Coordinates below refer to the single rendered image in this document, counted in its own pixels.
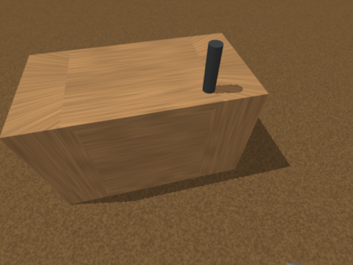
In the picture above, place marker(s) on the can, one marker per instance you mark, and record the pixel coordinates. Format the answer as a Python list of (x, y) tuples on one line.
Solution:
[(214, 53)]

